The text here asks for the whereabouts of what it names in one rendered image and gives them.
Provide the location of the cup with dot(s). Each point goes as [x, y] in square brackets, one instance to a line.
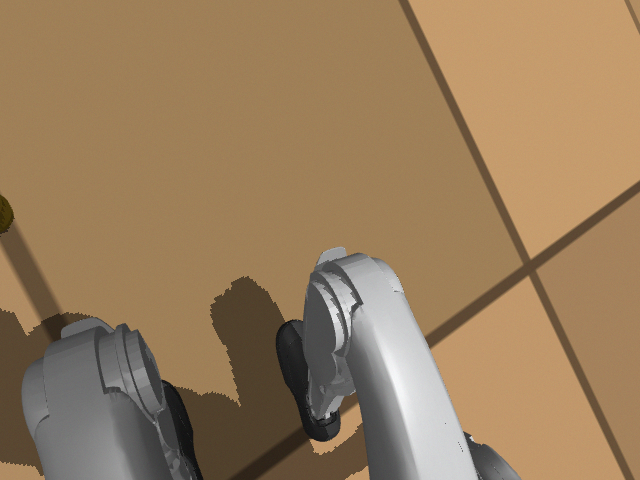
[6, 214]

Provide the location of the left robot foot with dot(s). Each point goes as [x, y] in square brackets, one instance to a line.
[183, 429]

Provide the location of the right robot hand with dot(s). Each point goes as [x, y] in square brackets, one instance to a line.
[488, 463]

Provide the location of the right robot foot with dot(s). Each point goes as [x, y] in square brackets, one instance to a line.
[295, 373]

